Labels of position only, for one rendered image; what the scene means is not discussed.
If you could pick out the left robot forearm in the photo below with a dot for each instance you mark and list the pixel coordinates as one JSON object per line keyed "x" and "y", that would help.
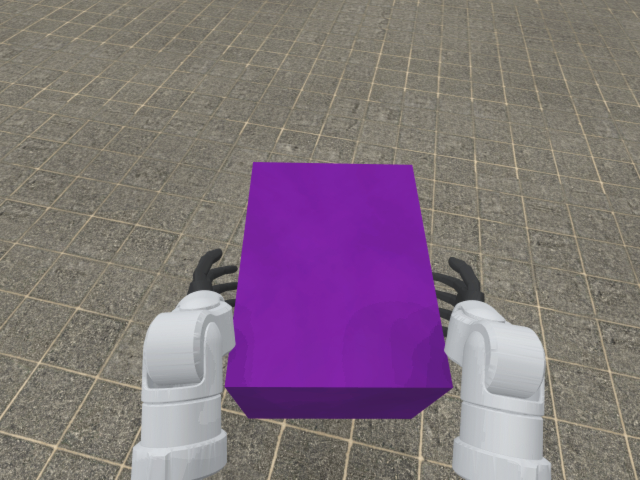
{"x": 182, "y": 378}

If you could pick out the right robot forearm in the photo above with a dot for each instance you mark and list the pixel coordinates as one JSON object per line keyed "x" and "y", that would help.
{"x": 502, "y": 388}

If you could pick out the robot right hand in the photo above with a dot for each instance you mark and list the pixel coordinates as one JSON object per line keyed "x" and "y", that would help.
{"x": 468, "y": 289}

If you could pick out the carton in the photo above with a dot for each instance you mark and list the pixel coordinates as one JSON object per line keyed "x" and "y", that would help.
{"x": 336, "y": 314}

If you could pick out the robot left hand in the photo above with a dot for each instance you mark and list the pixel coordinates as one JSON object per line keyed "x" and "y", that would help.
{"x": 203, "y": 275}

